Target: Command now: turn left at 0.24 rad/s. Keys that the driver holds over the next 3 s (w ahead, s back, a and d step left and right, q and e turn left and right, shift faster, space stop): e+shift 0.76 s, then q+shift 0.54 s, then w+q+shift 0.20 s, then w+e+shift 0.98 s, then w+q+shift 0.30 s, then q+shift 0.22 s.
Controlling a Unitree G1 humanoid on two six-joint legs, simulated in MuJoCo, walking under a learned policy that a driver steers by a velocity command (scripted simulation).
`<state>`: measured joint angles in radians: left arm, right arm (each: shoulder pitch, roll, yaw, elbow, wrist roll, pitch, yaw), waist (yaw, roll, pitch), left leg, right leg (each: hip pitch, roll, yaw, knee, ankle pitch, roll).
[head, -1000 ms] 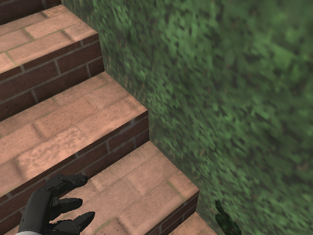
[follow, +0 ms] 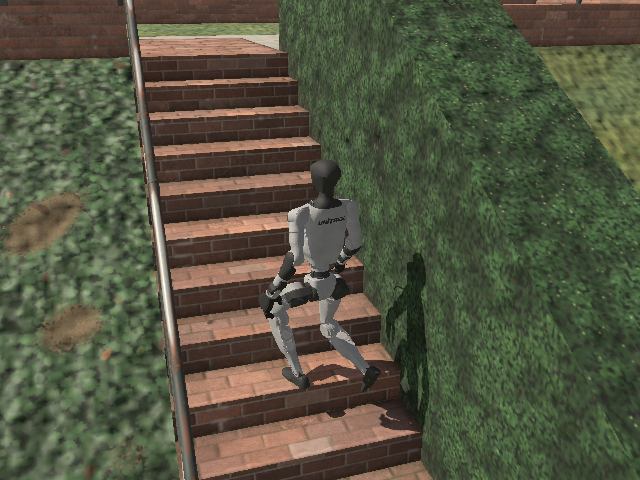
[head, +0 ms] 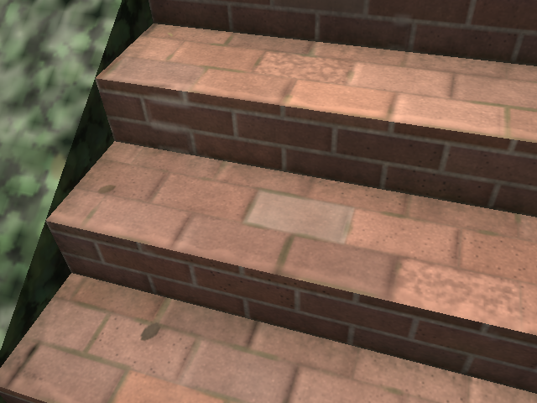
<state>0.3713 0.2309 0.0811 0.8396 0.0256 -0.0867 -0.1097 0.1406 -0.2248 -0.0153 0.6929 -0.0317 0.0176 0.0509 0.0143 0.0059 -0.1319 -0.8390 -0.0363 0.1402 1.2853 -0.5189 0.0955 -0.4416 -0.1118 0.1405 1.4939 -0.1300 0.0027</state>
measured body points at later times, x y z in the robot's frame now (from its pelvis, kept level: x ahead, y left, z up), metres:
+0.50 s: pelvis +0.08 +0.03 +0.11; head +0.08 +0.00 +0.56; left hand +0.24 +0.25 +0.00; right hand +0.25 -0.26 +0.03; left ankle +0.08 +0.07 -0.62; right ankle +0.04 -0.11 -0.57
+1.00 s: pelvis +0.11 +0.02 +0.10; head +0.11 +0.02 +0.55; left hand +0.41 +0.04 +0.04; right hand +0.08 -0.26 -0.01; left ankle +0.17 +0.12 -0.60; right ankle +0.04 -0.09 -0.62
